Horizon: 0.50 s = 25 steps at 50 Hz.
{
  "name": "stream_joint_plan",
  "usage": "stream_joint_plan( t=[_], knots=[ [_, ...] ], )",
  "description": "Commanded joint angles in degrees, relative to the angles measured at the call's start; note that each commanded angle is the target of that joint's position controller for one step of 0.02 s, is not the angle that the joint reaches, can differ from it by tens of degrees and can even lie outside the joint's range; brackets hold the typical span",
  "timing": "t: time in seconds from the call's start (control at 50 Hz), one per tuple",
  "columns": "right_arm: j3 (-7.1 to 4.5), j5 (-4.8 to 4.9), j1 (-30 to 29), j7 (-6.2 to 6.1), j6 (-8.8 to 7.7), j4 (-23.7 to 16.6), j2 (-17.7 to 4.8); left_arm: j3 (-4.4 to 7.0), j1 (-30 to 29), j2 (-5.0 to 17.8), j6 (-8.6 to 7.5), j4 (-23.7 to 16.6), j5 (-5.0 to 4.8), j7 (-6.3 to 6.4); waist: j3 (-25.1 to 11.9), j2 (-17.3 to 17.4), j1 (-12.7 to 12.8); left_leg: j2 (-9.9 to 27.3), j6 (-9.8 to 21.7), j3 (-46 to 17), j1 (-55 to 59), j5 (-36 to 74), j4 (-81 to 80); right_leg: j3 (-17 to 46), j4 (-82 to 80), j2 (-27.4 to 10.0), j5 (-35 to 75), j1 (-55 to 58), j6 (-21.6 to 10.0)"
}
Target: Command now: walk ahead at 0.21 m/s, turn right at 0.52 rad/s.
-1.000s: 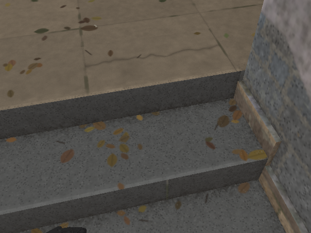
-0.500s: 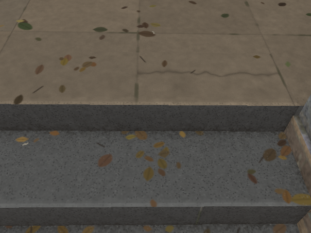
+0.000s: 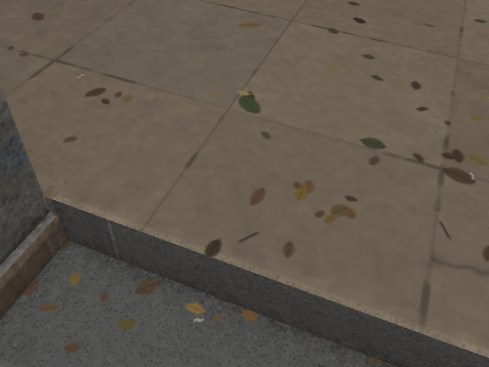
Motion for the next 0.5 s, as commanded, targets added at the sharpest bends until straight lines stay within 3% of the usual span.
stream_joint_plan(
  t=[0.02, 0.04, 0.06, 0.08, 0.1, 0.12, 0.14, 0.16, 0.18, 0.2, 0.22, 0.24, 0.26, 0.28, 0.3, 0.32, 0.34, 0.36, 0.38, 0.4, 0.42, 0.44, 0.46, 0.48, 0.5],
  knots=[
    [-1.40, 4.05, -32.43, 4.18, -0.55, -16.33, -2.48, -0.06, 59.13, 1.39, 6.46, 19.41, 4.29, 2.22, -9.36, -21.90, 18.42, -13.21, -4.54, -7.40, -53.55, -12.59, 87.30, 25.68, -48.59, -9.78, 52.00, 62.18, -14.35],
    [2.23, 0.68, -10.99, 7.27, 1.83, -14.41, 5.74, 0.18, 43.46, 15.28, 7.08, 15.09, 4.64, -0.02, -15.21, -19.92, 0.61, -18.31, 6.95, -31.87, -55.69, 5.51, 94.65, 77.62, -51.73, -18.21, 64.95, 50.68, -30.69],
    [2.09, 1.12, -15.11, 6.11, 2.04, -16.92, 0.74, -0.96, 36.15, 13.44, 6.05, 15.27, 4.41, -2.45, -1.46, -11.79, 1.10, -18.66, 7.54, -33.22, -69.02, -1.90, 100.22, 77.01, -55.38, -20.30, 33.36, 43.02, -29.33],
    [3.15, -0.39, -26.26, 3.50, 0.59, -20.53, -1.09, -2.50, 37.61, 6.33, 4.67, 22.32, 5.16, -4.16, 0.65, -2.08, 3.32, -19.24, 14.13, -29.28, -77.80, -11.19, 100.15, 55.54, -51.36, -14.69, 30.36, 45.04, -23.76],
    [6.75, -2.76, -25.58, 0.48, -0.73, -24.11, 6.88, -4.78, 34.80, -0.88, 1.47, 28.52, 4.49, -5.65, 2.07, -0.09, -5.68, -13.51, 16.72, -22.59, -82.82, -14.81, 98.15, 46.14, -51.23, -14.05, 30.16, 44.34, -16.36],
    [8.13, -1.99, -23.42, -2.75, -1.67, -22.44, 7.79, -6.20, 23.86, -8.96, -1.32, 30.33, 4.61, -5.40, 2.76, 5.86, -12.64, -8.65, 19.39, -21.80, -80.11, -21.07, 89.27, 43.22, -50.77, -13.05, 18.63, 36.13, -11.60],
    [7.83, 0.61, -25.41, -5.10, -2.92, -22.65, 5.57, -5.34, 15.66, -8.67, -4.14, 27.62, 5.87, -4.38, 4.92, 0.79, -14.76, -7.69, 18.63, -18.92, -71.57, -24.20, 83.80, 35.62, -55.16, -7.37, 0.85, 22.64, -7.95],
    [8.53, 1.99, -31.48, -5.59, -3.97, -25.02, 4.01, -3.98, 17.38, -4.25, -6.61, 28.25, 6.19, -2.11, 4.02, -6.05, -11.66, -8.27, 16.72, -17.70, -69.18, -32.00, 87.59, 36.21, -56.98, -5.24, -6.06, 17.51, -6.68],
    [9.83, 1.92, -38.01, -4.70, -3.93, -27.75, 5.53, -4.26, 23.52, -3.19, -7.21, 31.70, 7.78, -0.19, 3.14, -4.38, -10.37, -7.75, 15.91, -15.97, -68.60, -30.02, 86.34, 38.92, -57.56, -4.05, -9.45, 16.90, -5.59],
    [13.30, 0.81, -48.37, -6.78, -3.05, -36.30, 18.08, -1.04, 15.21, 5.19, -7.81, 28.70, 4.40, 4.50, 16.48, 0.23, -10.74, -6.65, 9.00, -6.79, -67.12, -31.06, 77.42, 40.10, -72.07, -8.59, -2.21, 10.45, -11.12],
    [13.74, 1.53, -54.79, -7.08, -2.94, -39.76, 16.58, -1.32, 15.80, 3.06, -7.00, 28.61, 3.51, 6.61, 20.52, 3.59, -8.26, -4.62, 6.62, -8.18, -59.77, -31.10, 65.60, 45.77, -78.36, -8.41, -2.62, 3.46, -11.94],
    [14.17, 2.93, -54.82, -6.74, -2.63, -41.75, 16.10, -0.69, 16.48, 2.70, -5.60, 26.29, 2.70, 8.43, 13.75, 4.03, -8.17, -4.06, 4.98, -5.07, -39.64, -27.73, 52.92, 44.41, -85.73, -10.87, 8.20, -1.70, -13.23],
    [13.48, 4.43, -49.78, -7.02, -2.62, -41.14, 14.94, 0.14, 13.93, 3.45, -5.07, 23.03, 2.06, 8.99, 8.45, 3.02, -10.27, -3.75, 3.83, -2.76, -19.25, -22.96, 38.80, 40.19, -86.74, -11.17, 20.82, -2.09, -11.71],
    [12.24, 6.16, -38.11, -8.01, -2.09, -37.57, 13.73, 1.34, 14.13, 5.86, -5.83, 21.79, 1.38, 8.82, -1.75, -4.04, -13.37, -6.28, 4.38, -4.84, -3.92, -23.33, 35.14, 37.53, -78.82, -11.42, 39.11, 4.91, -9.93],
    [9.91, 6.53, -23.96, -8.50, -1.10, -33.61, 10.02, 3.47, 11.60, 11.27, -7.05, 19.99, 0.74, 8.25, -12.90, -7.72, -20.17, -7.94, 6.27, -9.97, 1.73, -30.76, 31.00, 34.90, -65.27, -11.41, 64.18, 18.66, -8.65],
    [6.99, 7.39, -15.39, -8.09, -1.08, -31.05, 4.65, 5.88, 10.20, 16.33, -8.47, 18.11, 1.11, 7.05, -17.94, -7.58, -25.02, -9.41, 7.32, -11.70, 0.79, -37.98, 16.62, 36.66, -49.15, -11.08, 71.66, 31.55, -7.86],
    [3.89, 6.78, -7.52, -8.02, -2.72, -27.15, -0.37, 6.50, 8.22, 13.66, -10.65, 16.78, 1.68, 5.49, -22.44, -2.49, -27.29, -4.39, 9.28, -19.09, 6.56, -44.07, 10.04, 35.35, -29.21, -9.61, 64.25, 32.17, -7.09],
    [2.57, 5.17, -4.87, -9.21, -3.06, -23.69, -7.16, 5.57, 2.83, 2.69, -10.99, 10.65, 2.08, 3.31, -17.82, 16.04, -23.66, 12.69, 13.37, -51.65, 10.15, -52.40, -12.66, 27.87, -7.01, -1.86, 5.82, 10.65, -2.57],
    [2.61, 4.13, -15.80, -9.28, -3.25, -25.97, -4.49, 5.16, 6.14, 2.45, -10.45, 7.43, 4.15, 2.55, -13.90, 15.20, -15.67, 18.06, 16.92, -70.41, 0.84, -66.85, -23.81, 23.05, 10.28, -7.33, 2.56, 1.80, -1.19],
    [4.01, 4.94, -23.69, -8.32, -3.88, -24.95, 1.97, 4.65, 3.96, -0.20, -9.23, 6.62, 5.81, 2.99, -2.88, 9.15, -11.47, 15.99, 17.15, -64.61, -7.61, -67.22, -23.31, 17.75, 18.26, -10.01, 7.63, -1.08, -1.27],
    [5.12, 5.42, -23.15, -7.12, -4.84, -21.04, 6.98, 3.53, 0.96, -3.19, -8.07, 4.94, 7.48, 2.98, 3.51, 1.87, -9.11, 14.67, 17.58, -52.83, -13.64, -56.09, -19.88, 15.31, 23.84, -11.81, 11.99, -4.14, -1.93],
    [6.20, 4.75, -21.06, -6.35, -5.49, -17.11, 11.85, 2.92, 0.77, -3.56, -6.50, 4.52, 7.53, 2.77, 4.39, -1.47, -7.19, 13.11, 15.21, -41.81, -15.39, -46.39, -17.32, 14.54, 26.90, -12.37, 12.94, -5.20, -2.60],
    [6.82, 4.54, -15.89, -6.02, -5.68, -12.14, 14.61, 1.32, 0.81, -6.52, -5.13, 3.29, 6.48, 2.82, 5.91, -0.91, -6.31, 11.62, 13.45, -34.21, -15.54, -37.66, -18.37, 14.08, 34.61, -12.04, 10.20, -9.60, -3.06],
    [7.14, 3.88, -11.96, -6.10, -6.25, -7.77, 17.13, 0.11, -0.18, -7.61, -3.82, 2.53, 5.74, 3.05, 6.89, -2.40, -5.95, 9.84, 11.43, -27.09, -14.06, -29.71, -17.85, 14.98, 37.55, -11.59, 8.91, -13.21, -3.35],
    [7.23, 3.35, -7.82, -5.55, -6.55, -4.22, 17.85, -0.80, -2.21, -9.13, -2.75, 1.48, 4.64, 3.68, 7.85, -0.77, -6.49, 8.73, 9.91, -20.83, -10.32, -21.37, -18.29, 16.07, 40.29, -11.49, 5.28, -18.10, -3.40]
  ],
)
